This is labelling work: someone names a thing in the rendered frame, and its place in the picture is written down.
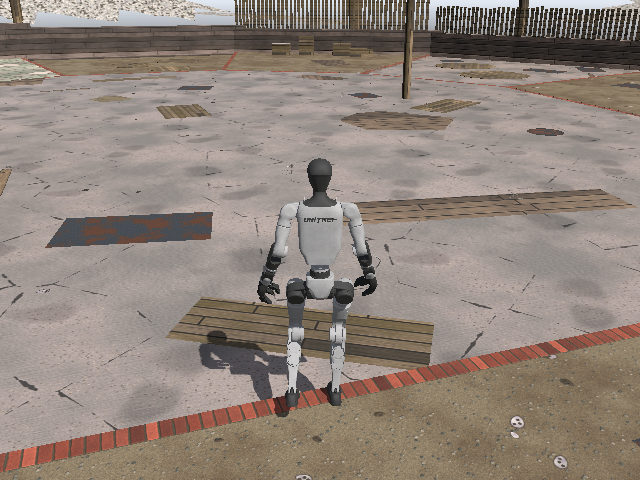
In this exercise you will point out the left robot forearm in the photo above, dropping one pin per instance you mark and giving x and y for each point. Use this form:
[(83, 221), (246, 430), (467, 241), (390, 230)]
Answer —
[(270, 268)]

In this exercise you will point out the left robot hand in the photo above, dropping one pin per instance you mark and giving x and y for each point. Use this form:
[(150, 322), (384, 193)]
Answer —
[(262, 289)]

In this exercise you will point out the right robot hand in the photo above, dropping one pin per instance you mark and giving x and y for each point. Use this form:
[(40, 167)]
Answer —
[(363, 281)]

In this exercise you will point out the humanoid robot torso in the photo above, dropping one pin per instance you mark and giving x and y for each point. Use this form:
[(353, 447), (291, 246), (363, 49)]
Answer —
[(320, 235)]

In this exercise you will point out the robot right shin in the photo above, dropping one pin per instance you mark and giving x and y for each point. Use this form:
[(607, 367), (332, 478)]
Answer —
[(337, 357)]

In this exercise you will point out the right robot upper arm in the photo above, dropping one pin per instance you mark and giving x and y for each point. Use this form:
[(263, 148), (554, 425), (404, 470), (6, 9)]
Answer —
[(351, 211)]

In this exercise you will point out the left robot upper arm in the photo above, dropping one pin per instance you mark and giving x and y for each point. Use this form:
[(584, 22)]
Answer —
[(287, 213)]

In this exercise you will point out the right robot forearm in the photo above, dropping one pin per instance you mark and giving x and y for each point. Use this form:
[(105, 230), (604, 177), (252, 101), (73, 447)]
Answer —
[(367, 264)]

